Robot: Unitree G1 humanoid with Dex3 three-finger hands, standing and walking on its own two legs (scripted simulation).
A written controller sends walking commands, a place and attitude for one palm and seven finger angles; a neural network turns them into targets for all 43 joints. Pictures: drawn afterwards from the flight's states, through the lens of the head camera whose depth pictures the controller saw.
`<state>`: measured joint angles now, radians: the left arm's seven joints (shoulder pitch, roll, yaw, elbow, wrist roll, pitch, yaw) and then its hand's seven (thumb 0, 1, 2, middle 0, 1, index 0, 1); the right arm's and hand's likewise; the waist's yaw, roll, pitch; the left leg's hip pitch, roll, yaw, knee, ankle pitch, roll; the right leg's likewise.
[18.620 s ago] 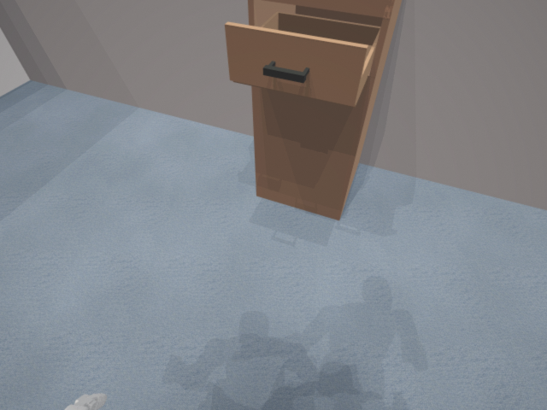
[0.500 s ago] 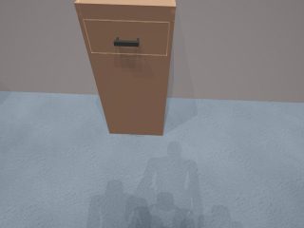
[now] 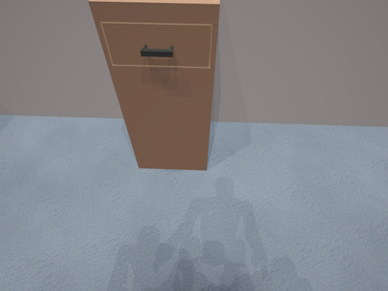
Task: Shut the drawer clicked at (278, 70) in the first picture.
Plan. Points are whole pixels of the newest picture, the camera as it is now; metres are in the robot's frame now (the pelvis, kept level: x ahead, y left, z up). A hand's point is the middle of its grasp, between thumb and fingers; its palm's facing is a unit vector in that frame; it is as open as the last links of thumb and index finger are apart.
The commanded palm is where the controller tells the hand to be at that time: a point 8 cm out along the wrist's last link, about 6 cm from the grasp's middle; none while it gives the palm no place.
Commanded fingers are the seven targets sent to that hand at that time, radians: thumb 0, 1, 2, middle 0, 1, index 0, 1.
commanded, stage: look to check the result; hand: left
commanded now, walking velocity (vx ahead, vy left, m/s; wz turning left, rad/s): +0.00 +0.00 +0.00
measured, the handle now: (157, 50) +0.89 +0.18 +0.04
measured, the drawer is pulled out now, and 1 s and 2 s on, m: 0.00 0.00 0.00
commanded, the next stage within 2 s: stand and wait in 0.30 s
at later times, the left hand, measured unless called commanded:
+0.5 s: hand out of the picture +0.07 +0.21 -0.16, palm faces -0.01 -0.96 -0.29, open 7.4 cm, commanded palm none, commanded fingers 0.00 0.90 0.90 -0.20 -0.30 -0.20 -0.30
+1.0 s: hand out of the picture +0.09 +0.21 -0.16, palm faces -0.01 -0.95 -0.31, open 7.4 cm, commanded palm none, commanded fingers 0.00 0.90 0.90 -0.20 -0.30 -0.20 -0.30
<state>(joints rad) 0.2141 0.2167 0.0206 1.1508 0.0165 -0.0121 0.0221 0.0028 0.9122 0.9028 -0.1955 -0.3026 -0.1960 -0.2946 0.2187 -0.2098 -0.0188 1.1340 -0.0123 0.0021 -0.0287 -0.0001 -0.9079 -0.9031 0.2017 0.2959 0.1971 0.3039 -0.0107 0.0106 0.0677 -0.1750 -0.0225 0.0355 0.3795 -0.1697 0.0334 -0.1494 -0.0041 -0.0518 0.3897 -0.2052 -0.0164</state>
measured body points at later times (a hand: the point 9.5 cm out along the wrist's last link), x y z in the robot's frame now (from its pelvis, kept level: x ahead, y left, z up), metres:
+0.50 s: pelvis +0.01 -0.01 +0.00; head +0.03 -0.02 +0.45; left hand +0.07 +0.26 -0.14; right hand +0.07 -0.28 -0.15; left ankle +0.02 +0.10 -0.74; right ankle +0.01 -0.11 -0.74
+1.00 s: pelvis +0.03 -0.02 +0.00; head +0.05 -0.02 +0.45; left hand +0.09 +0.26 -0.14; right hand +0.08 -0.29 -0.14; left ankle +0.02 +0.10 -0.74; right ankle +0.01 -0.11 -0.74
